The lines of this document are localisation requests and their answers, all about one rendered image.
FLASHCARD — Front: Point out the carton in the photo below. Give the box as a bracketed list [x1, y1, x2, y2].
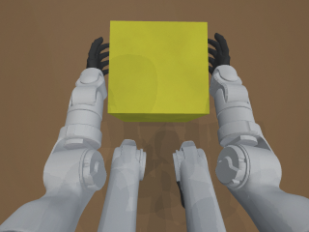
[107, 20, 210, 123]

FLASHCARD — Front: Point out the right robot thigh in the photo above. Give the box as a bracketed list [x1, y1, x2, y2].
[172, 146, 227, 232]

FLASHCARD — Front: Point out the left robot hand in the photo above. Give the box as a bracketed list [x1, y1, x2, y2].
[86, 37, 110, 76]

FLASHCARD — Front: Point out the robot right foot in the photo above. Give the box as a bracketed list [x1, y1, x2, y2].
[177, 181, 185, 208]

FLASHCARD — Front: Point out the left robot upper arm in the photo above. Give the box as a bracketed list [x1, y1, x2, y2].
[0, 148, 107, 232]

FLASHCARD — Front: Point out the right robot forearm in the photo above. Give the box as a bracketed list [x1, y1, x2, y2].
[209, 65, 274, 154]

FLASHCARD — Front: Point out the left robot forearm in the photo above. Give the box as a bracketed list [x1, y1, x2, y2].
[42, 68, 107, 184]

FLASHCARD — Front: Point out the right robot upper arm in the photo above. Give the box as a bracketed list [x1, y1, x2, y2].
[215, 143, 309, 232]

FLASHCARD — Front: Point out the right robot hand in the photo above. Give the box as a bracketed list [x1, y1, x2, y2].
[208, 33, 231, 75]

